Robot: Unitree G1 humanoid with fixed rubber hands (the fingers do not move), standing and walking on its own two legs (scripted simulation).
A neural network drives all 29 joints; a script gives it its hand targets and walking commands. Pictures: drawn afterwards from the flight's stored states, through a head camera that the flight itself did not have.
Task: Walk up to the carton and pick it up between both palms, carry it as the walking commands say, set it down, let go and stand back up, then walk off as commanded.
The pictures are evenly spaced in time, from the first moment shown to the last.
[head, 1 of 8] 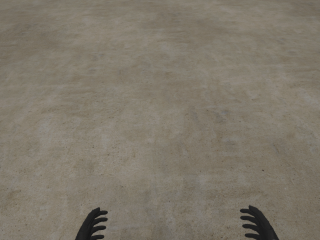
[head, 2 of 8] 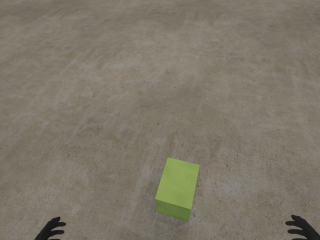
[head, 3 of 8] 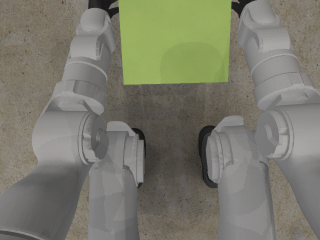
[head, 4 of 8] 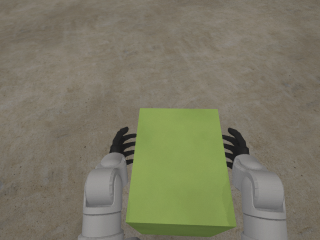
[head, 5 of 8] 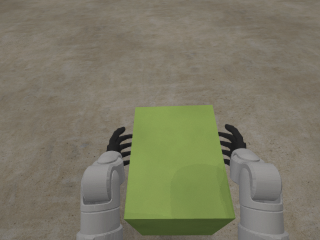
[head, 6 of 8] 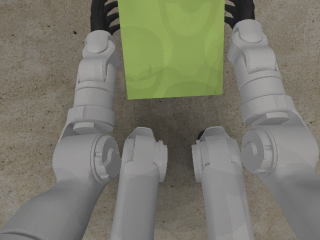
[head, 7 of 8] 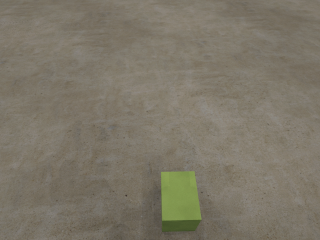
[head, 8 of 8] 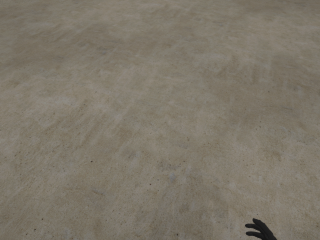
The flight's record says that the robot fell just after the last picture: no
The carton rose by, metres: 0.67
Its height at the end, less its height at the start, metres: +0.00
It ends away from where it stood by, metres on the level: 1.55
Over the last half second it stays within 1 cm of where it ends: yes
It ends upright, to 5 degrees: yes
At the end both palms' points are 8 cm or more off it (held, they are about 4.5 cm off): yes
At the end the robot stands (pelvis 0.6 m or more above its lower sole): yes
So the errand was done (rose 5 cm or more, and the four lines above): yes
